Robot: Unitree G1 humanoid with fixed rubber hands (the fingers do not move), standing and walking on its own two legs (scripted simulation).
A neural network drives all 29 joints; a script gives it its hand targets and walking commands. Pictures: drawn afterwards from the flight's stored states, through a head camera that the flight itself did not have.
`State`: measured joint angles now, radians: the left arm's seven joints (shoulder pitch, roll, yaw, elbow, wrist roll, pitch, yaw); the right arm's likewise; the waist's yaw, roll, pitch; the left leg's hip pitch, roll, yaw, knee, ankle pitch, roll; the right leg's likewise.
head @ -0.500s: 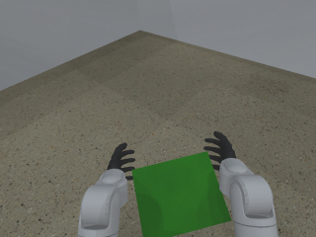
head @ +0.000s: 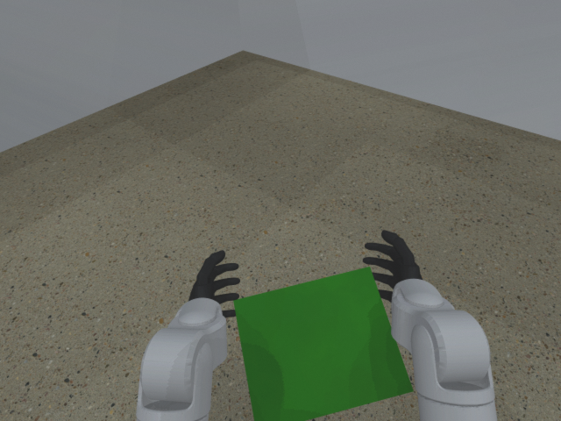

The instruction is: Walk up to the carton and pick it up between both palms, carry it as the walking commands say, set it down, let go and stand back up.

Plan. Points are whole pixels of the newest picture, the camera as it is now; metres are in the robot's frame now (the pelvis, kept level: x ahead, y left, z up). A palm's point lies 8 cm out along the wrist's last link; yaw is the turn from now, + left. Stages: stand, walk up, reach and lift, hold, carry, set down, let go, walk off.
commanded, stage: carry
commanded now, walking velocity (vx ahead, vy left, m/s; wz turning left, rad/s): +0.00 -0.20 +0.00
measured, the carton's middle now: (313, 345) +0.24 -0.01 -0.01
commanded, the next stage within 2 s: none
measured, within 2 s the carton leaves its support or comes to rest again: neither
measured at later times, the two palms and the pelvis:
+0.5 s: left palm (232, 408) +0.14 +0.09 +0.06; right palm out of the picture +0.11 -0.16 +0.08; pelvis -0.13 +0.02 -0.02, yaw -13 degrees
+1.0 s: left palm out of the picture -0.13 -0.04 +0.07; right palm out of the picture -0.30 -0.23 +0.07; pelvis -0.39 +0.05 +0.00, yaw -41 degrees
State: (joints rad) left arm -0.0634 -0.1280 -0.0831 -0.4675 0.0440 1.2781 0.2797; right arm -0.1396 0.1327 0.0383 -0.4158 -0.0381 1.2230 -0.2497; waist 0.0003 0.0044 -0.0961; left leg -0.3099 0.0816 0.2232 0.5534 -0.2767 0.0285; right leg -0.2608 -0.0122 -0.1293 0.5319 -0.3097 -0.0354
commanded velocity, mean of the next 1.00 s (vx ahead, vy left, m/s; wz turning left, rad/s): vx -0.38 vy -0.01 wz -0.96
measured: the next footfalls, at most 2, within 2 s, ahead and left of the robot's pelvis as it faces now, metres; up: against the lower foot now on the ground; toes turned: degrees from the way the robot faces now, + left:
left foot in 0.50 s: -0.11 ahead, +0.14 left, +0.00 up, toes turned -6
right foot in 0.84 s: -0.37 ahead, -0.11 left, +0.00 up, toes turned -38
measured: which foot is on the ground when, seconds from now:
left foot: down 0.00-0.22, up 0.24-0.48, down 0.50-0.82, up 0.84-1.00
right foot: down 0.00-0.50, up 0.52-0.82, down 0.84-1.00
